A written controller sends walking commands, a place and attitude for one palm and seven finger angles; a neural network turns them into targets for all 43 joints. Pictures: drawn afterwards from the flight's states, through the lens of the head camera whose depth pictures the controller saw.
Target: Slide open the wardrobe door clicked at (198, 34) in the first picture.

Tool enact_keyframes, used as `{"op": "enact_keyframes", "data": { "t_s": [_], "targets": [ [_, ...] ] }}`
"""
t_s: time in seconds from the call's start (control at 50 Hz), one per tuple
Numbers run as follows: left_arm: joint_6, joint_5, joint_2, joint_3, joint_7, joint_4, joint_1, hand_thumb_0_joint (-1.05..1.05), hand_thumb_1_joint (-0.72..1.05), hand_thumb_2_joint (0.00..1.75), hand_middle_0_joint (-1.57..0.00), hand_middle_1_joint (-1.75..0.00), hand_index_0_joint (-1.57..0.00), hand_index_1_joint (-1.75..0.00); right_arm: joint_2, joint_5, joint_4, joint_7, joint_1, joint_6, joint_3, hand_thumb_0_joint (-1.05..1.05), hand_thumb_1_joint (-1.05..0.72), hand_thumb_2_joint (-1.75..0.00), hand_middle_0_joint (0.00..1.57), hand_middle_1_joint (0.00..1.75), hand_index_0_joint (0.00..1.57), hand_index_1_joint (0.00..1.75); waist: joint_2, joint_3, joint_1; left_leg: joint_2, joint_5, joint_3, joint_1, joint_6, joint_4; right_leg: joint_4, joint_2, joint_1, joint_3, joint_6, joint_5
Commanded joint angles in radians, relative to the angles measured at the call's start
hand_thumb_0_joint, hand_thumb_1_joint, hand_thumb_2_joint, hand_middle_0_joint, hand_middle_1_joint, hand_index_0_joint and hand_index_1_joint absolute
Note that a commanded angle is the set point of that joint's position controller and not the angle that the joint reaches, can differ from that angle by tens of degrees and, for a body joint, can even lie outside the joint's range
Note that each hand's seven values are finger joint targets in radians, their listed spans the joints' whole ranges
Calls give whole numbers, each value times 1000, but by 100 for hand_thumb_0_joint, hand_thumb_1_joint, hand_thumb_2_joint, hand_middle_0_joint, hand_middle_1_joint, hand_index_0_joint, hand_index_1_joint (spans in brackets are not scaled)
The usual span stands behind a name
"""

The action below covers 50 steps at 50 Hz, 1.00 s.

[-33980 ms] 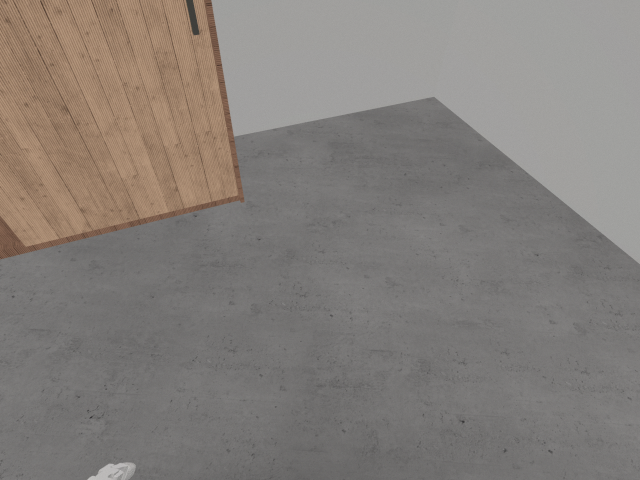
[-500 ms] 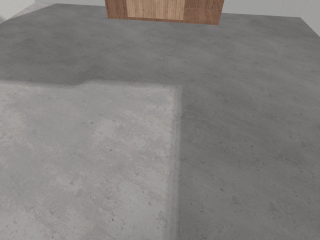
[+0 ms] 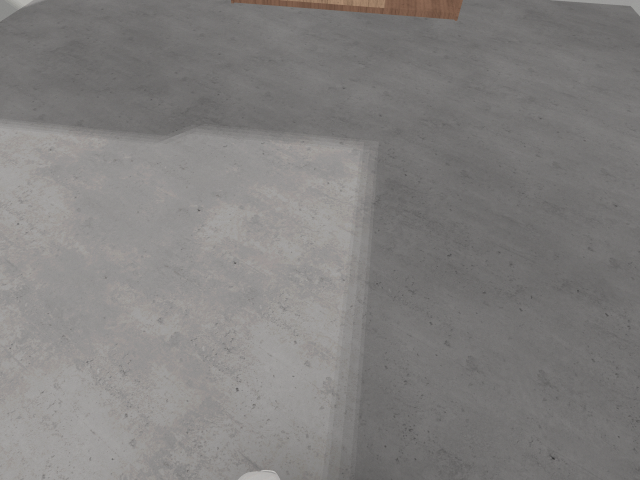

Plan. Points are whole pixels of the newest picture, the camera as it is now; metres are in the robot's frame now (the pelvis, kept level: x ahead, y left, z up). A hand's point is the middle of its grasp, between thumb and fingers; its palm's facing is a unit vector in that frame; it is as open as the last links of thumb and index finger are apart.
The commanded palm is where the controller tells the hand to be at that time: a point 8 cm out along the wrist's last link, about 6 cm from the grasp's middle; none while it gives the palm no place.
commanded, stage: relax the arm and regain balance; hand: right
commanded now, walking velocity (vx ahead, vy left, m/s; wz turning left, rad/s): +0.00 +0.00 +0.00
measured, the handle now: out of the picture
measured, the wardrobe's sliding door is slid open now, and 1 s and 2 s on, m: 0.54 0.54 0.54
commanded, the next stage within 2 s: step back with the hand held close in 0.06 s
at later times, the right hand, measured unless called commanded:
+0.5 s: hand out of the picture +0.22 -0.23 +0.31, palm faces +0.55 +0.76 -0.34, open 8.5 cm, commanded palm +0.14 -0.28 +0.18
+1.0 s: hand out of the picture +0.18 -0.25 +0.18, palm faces +0.32 +0.83 -0.46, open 7.4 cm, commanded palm +0.11 -0.29 +0.18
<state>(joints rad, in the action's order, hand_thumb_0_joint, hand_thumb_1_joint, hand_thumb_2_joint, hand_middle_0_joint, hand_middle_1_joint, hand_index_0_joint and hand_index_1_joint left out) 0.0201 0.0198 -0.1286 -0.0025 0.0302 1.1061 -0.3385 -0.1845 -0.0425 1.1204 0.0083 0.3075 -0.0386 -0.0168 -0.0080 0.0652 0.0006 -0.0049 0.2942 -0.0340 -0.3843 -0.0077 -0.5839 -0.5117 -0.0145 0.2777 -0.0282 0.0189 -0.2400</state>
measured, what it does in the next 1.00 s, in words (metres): steps on the spot: left foot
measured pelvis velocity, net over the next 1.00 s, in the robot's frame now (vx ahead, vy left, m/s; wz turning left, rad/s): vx -0.04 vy -0.02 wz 0.05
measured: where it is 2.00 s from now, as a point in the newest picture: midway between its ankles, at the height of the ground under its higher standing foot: outside the picture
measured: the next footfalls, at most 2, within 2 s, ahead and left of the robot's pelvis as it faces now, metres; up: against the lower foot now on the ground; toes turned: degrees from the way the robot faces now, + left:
left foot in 0.96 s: -0.04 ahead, +0.08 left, +0.00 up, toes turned +3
right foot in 1.24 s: -0.04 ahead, -0.13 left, +0.00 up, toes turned +5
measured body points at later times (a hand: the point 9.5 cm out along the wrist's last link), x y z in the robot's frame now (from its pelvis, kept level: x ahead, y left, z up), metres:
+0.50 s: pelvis +0.01 +0.00 -0.01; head +0.01 -0.01 +0.44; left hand +0.27 +0.22 -0.03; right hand +0.19 -0.27 +0.32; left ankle +0.05 +0.12 -0.73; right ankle +0.02 -0.11 -0.73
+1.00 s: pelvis -0.04 -0.02 +0.00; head +0.02 -0.03 +0.45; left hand +0.13 +0.16 -0.09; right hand +0.16 -0.30 +0.21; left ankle -0.08 +0.08 -0.74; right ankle +0.02 -0.12 -0.73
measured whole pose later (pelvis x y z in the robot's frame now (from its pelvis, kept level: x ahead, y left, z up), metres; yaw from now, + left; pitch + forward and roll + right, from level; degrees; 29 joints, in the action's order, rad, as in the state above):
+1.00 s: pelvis -0.04 -0.02 +0.00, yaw +3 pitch +1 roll +2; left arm -0.17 0.01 -0.12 0.05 -0.03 0.60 -0.17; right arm -0.40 0.06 -0.61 0.09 0.49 0.25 0.43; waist 0.00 0.11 -0.04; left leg -0.05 0.28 0.03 -0.17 0.01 -0.43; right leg -0.51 0.02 0.36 -0.03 0.03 -0.18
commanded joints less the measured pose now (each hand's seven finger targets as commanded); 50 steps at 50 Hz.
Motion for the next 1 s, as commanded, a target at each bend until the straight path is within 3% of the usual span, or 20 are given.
{"op": "enact_keyframes", "data": {
  "t_s": [0.0,0.1,0.16,0.18,0.2,0.22,0.26,0.3,0.34,0.4,0.42,0.48,0.52,0.58,0.62,0.68,0.72,0.86,0.94,0.98],
  "targets": [
    [-22,-6,-150,-27,14,-80,99,0,90,90,-20,-30,-20,-30,-40,25,-22,7,118,21,31,0,50,-30,15,30,15,30,103,39,-67,35,-9,-14,212,-6,3,270,180,241,200,81,-258],
    [-5,-7,-90,-22,-4,-36,-34,0,90,90,-20,-30,-20,-30,-108,25,-44,19,25,54,30,0,50,-30,15,30,15,30,-170,9,32,166,357,-240,-92,61,342,9,50,-71,60,15,-59],
    [-10,-2,-81,-17,-4,-18,-57,0,90,90,-20,-30,-20,-30,-108,25,-65,21,-16,48,36,0,50,-30,15,30,15,30,-102,1,46,146,348,-197,-146,56,332,16,55,-120,62,12,-44],
    [-165,-58,-320,-92,63,-580,390,0,90,90,-20,-30,-20,-30,-940,165,-2405,166,-659,278,548,0,-90,-90,20,30,20,30,14,-221,-119,94,175,-60,-180,-155,163,-27,96,-188,63,-2,-178],
    [-278,-38,-151,-18,144,-325,242,0,90,90,-20,-30,-20,-30,-932,9,-2292,222,-641,242,458,0,-90,-90,20,30,20,30,103,-223,-83,150,129,11,-108,-84,83,-71,121,9,113,-15,-194],
    [-314,-37,-151,-51,152,-324,248,0,90,90,-20,-30,-20,-30,-662,17,-2089,239,-305,57,341,0,-90,-90,20,30,20,30,206,-132,-68,57,85,80,-27,-71,65,61,129,43,135,-42,-114],
    [-337,-87,-185,-32,163,-411,292,0,90,90,-20,-30,-20,-30,-605,86,-2229,250,-234,-37,317,0,-90,-90,20,30,20,30,191,-184,-94,24,111,62,114,-79,-5,154,129,78,157,-39,-132],
    [-373,-113,-192,-2,115,-520,245,0,90,90,-20,-30,-20,-30,-614,107,-2314,244,-343,7,381,0,-90,-90,20,30,20,30,176,-235,-56,66,234,-34,163,-26,78,84,85,34,125,-14,-249],
    [-388,-93,-164,-3,73,-523,222,0,90,90,-20,-30,-20,-30,-518,102,-2164,234,-440,111,422,0,-90,-90,20,30,20,30,133,-245,-15,109,70,-135,155,21,162,-7,40,-61,109,-4,-106],
    [-269,-65,-167,-90,-17,-520,216,0,90,90,-20,-30,-20,-30,-259,118,-1486,137,369,211,478,0,-90,-90,20,30,20,30,-11,-220,-19,150,-223,-133,199,49,122,-82,79,63,96,-31,152],
    [-209,-77,-156,-85,-43,-552,236,0,90,90,-20,-30,-20,-30,-243,106,-1451,103,396,233,469,0,-90,-90,20,30,20,30,-51,-153,-8,155,-323,-124,185,44,132,-99,88,130,87,-37,191],
    [-141,-93,-126,-83,-46,-577,255,0,90,90,-20,-30,-20,-30,-332,126,-1374,49,275,291,540,0,-90,-90,20,30,20,30,-346,-89,1,185,-384,-119,104,50,189,-140,65,101,85,-32,119],
    [-123,-88,-124,-75,-29,-628,267,0,90,90,-20,-30,-20,-30,-360,134,-1456,44,259,305,556,0,-90,-90,20,30,20,30,-362,-97,-8,180,-480,-114,141,54,172,-110,57,105,85,-28,50],
    [-106,-64,-141,-53,-4,-701,292,0,90,90,-20,-30,-20,-30,-416,133,-1721,49,251,336,588,0,-90,-90,20,30,20,30,-184,-144,-23,123,-440,-122,187,36,140,29,57,45,56,-16,218],
    [-124,-43,-156,-32,5,-752,307,0,90,90,-20,-30,-20,-30,-454,127,-1987,57,188,364,587,0,-90,-90,20,30,20,30,89,-225,-53,40,-510,-66,270,0,38,84,103,-11,78,1,524],
    [-184,-29,-168,-27,0,-769,272,0,90,90,-20,-30,-20,-30,-445,109,-2231,90,80,367,528,0,-90,-90,20,30,20,30,438,-300,-55,-17,-95,11,185,-25,-124,95,194,-143,113,22,801],
    [-228,-18,-164,-31,-5,-728,245,0,90,90,-20,-30,-20,-30,-417,100,-2203,114,57,350,509,0,-90,-90,20,30,20,30,389,-237,-54,-21,118,26,153,-25,-217,123,252,-76,160,73,679],
    [-264,-17,-183,-54,-37,-625,191,0,90,90,-20,-30,-20,-30,-308,101,-1909,99,188,342,479,0,-90,-90,20,30,20,30,189,-202,-23,-46,25,71,160,-23,37,100,262,-192,190,71,700],
    [-233,-13,-178,-32,-34,-657,238,0,90,90,-20,-30,-20,-30,-333,108,-1875,78,292,326,516,0,-90,-90,20,30,20,30,108,-213,-49,-29,-191,66,336,-25,206,112,223,-7,189,38,387],
    [-202,-20,-159,-17,-26,-678,232,0,90,90,-20,-30,-20,-30,-371,108,-1889,82,316,325,552,0,-90,-90,20,30,20,30,-75,-262,-45,74,-501,-37,393,3,193,8,132,77,94,-3,272]
  ]
}}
